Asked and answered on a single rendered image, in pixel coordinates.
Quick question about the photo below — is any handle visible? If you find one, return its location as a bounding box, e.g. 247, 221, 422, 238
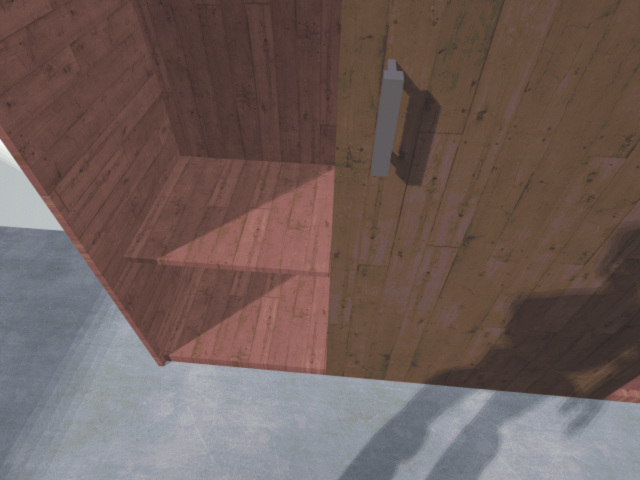
371, 59, 404, 177

